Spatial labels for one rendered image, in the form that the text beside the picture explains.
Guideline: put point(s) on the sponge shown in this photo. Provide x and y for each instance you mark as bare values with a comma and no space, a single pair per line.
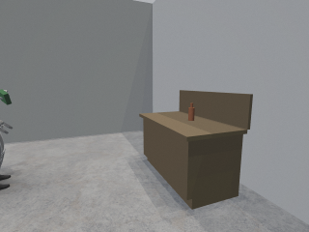
5,96

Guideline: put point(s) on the robot right hand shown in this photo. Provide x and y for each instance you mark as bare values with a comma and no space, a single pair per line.
2,126

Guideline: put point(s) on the table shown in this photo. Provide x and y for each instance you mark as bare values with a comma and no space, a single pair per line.
199,159

